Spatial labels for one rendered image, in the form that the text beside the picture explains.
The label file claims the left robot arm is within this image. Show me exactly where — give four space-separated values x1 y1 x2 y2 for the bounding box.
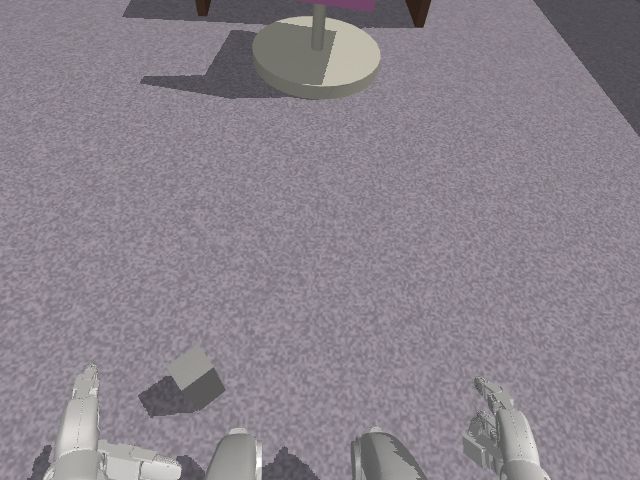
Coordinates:
42 450 109 480

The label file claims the office chair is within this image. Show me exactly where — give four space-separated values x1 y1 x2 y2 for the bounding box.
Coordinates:
252 0 381 100

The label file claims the right robot hand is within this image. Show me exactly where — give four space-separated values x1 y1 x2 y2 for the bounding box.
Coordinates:
462 376 540 476

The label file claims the right robot arm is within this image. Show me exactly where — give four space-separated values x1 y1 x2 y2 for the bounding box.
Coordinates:
500 460 551 480

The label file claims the left robot hand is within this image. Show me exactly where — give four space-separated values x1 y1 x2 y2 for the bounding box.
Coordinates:
53 363 182 480

